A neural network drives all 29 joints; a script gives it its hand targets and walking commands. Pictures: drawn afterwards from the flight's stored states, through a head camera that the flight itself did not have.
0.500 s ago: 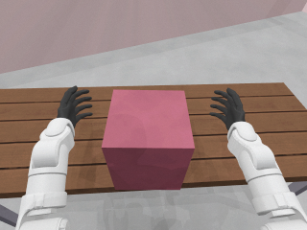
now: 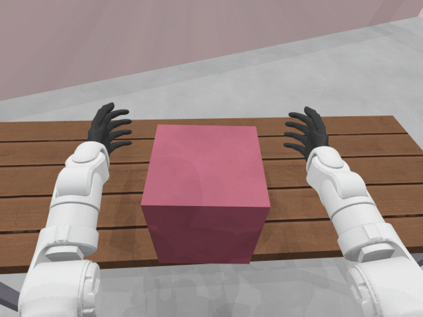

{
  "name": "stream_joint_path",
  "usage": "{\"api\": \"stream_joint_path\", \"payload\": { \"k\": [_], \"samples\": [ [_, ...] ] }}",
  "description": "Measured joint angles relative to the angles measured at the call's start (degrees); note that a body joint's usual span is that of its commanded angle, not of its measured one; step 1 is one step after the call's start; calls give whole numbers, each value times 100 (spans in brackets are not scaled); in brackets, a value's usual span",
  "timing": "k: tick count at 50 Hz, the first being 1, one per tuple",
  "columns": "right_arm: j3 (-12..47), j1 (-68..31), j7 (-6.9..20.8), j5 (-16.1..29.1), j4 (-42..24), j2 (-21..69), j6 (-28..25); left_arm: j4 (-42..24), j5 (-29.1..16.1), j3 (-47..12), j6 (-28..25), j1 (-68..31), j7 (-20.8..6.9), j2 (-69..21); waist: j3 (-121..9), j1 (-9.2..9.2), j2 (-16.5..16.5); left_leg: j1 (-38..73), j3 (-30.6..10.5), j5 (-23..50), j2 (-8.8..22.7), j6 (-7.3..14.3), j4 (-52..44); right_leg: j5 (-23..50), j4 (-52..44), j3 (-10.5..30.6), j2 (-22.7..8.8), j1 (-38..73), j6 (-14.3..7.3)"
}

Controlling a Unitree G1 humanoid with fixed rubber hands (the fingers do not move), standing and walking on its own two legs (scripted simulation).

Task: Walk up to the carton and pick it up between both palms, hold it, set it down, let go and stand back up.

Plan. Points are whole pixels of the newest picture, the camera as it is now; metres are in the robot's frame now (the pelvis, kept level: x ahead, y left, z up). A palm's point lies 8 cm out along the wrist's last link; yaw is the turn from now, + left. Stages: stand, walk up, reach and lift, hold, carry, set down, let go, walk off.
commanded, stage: reach and lift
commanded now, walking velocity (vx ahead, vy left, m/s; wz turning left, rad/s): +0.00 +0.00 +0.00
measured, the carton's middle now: (205, 197) +0.38 +0.04 -0.01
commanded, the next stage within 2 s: none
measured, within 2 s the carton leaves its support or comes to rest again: neither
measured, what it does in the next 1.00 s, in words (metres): stands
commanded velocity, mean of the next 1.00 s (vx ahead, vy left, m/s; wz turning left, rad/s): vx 0.00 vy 0.00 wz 0.00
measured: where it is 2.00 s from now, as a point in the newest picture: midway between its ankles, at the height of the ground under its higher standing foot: outside the picture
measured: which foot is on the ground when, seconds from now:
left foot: down 0.00-1.00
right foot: down 0.00-1.00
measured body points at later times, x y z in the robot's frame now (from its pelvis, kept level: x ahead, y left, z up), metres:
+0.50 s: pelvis +0.00 +0.00 -0.01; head +0.02 +0.03 +0.43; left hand +0.40 +0.22 +0.03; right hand +0.41 -0.16 +0.04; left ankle +0.02 +0.13 -0.75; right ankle -0.02 -0.11 -0.75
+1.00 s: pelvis -0.02 +0.01 -0.02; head +0.04 +0.03 +0.42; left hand +0.40 +0.19 +0.01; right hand +0.41 -0.13 +0.02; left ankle +0.02 +0.13 -0.75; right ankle -0.03 -0.11 -0.75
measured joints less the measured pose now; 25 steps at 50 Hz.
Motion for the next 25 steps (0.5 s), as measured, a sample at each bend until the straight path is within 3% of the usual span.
{"api": "stream_joint_path", "payload": {
  "k": [6, 13, 19, 25],
  "samples": [
    [-155, 585, -8, -504, 167, 377, -802, 332, 210, 33, -975, 551, -34, -326, 54, 68, 8, -128, -55, -48, -3, -10, 110, -53, 81, -53, -2, -93, -3],
    [-382, 780, 50, -926, 671, 662, -1558, 1024, 144, -152, -2044, 764, 110, -516, -222, 76, 77, -705, -136, -101, 2, -12, 364, -114, 303, -127, -2, -626, -1],
    [-293, 379, 123, -898, 1658, 616, -2088, 2232, 118, -284, -2899, 312, 169, -562, -549, 37, 131, -1143, -156, -165, 7, 7, 599, -184, 538, -142, -5, -1059, 8],
    [5, -23, 269, -585, 2784, 507, -2720, 3675, 9, -426, -3859, -226, 215, -578, -862, 22, 115, -1676, -161, -294, 21, 19, 974, -342, 967, -139, -11, -1617, 8]
  ]
}}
